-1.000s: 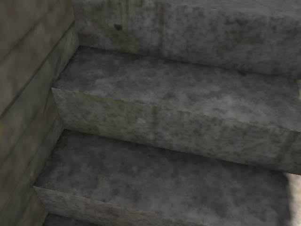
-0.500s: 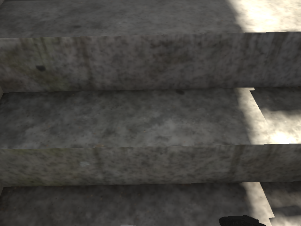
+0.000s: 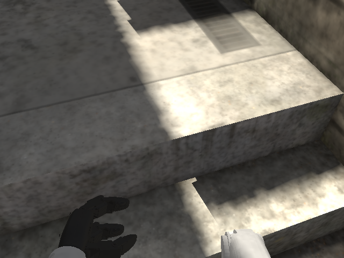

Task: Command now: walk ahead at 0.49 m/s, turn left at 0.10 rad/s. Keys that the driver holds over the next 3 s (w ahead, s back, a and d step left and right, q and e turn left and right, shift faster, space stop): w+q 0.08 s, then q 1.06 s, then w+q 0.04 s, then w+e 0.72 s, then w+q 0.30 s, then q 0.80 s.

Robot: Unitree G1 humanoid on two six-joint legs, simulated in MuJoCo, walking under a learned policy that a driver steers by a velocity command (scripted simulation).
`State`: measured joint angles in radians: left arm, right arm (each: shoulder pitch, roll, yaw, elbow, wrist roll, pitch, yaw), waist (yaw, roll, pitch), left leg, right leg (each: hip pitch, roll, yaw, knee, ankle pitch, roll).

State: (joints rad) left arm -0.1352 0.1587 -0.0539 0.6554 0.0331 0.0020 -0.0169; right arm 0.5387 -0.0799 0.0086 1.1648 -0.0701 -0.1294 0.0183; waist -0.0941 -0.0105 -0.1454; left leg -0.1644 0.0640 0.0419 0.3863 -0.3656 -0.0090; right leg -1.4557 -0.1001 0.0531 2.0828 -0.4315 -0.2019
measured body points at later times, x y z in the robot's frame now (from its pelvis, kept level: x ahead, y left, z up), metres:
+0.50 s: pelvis +0.21 -0.09 +0.21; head +0.21 -0.10 +0.66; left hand +0.18 +0.13 +0.06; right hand +0.39 -0.28 +0.07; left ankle +0.19 +0.05 -0.18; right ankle +0.20 -0.18 -0.53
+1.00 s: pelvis +0.32 +0.05 +0.27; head +0.33 +0.04 +0.72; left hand +0.26 +0.30 +0.14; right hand +0.58 -0.06 +0.16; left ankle +0.36 +0.16 -0.32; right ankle +0.24 -0.19 -0.35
